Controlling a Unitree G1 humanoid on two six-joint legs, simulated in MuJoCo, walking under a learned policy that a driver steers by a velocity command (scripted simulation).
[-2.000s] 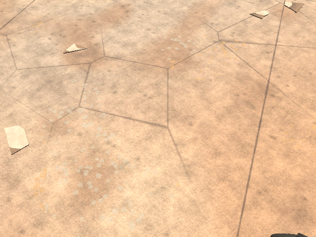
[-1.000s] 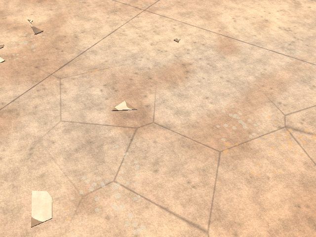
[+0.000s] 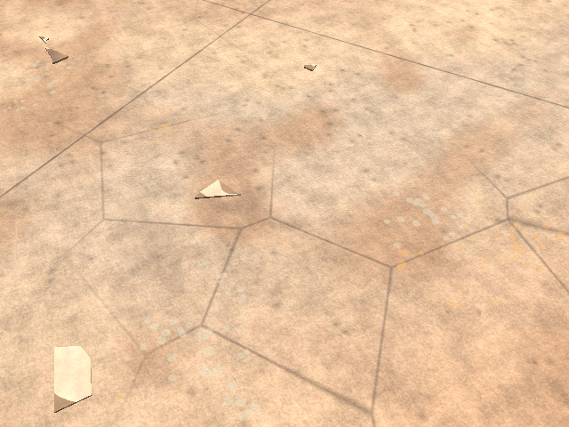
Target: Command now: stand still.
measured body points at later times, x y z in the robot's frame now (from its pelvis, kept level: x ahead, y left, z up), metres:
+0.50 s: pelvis +0.00 -0.01 +0.00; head +0.02 -0.01 +0.45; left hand -0.02 +0.23 -0.16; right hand +0.04 -0.25 -0.15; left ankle +0.03 +0.11 -0.74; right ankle -0.02 -0.14 -0.74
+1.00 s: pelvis +0.01 -0.01 +0.00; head +0.02 -0.01 +0.45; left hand -0.03 +0.22 -0.16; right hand +0.03 -0.25 -0.16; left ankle +0.03 +0.10 -0.74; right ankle -0.02 -0.14 -0.74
